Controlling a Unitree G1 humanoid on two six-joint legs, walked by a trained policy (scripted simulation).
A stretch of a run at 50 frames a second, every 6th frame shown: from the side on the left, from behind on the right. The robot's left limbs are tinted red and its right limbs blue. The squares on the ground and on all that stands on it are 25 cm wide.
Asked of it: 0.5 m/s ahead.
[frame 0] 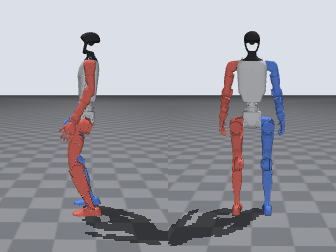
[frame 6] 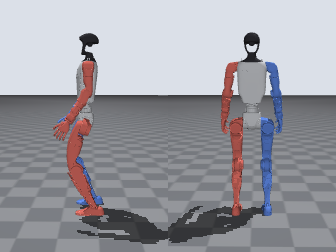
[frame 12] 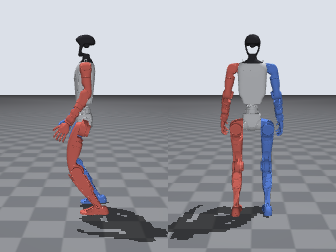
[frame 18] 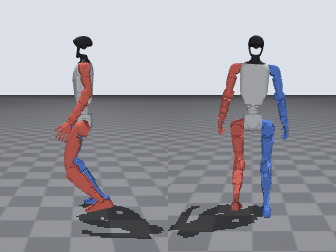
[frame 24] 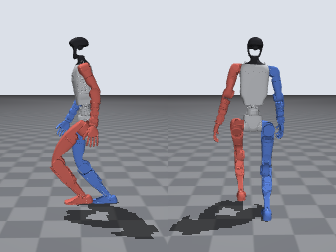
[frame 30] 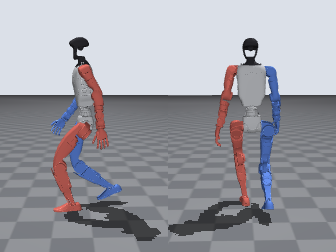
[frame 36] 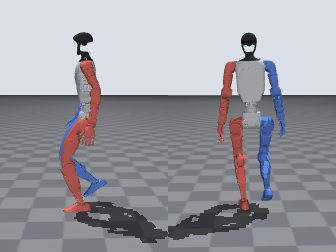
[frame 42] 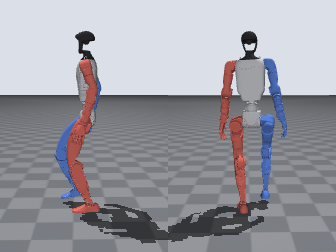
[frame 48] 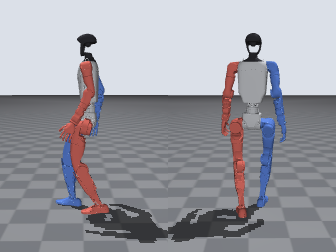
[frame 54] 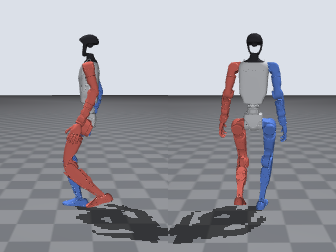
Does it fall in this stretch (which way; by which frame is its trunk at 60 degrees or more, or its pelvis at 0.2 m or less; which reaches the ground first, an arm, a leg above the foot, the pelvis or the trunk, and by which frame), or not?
no
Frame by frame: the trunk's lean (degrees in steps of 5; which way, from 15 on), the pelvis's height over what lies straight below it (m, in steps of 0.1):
0: 5, 0.8
6: 5, 0.8
12: 0, 0.7
18: 5, 0.7
24: 5, 0.7
30: 5, 0.7
36: 5, 0.8
42: 5, 0.8
48: 0, 0.8
54: 0, 0.7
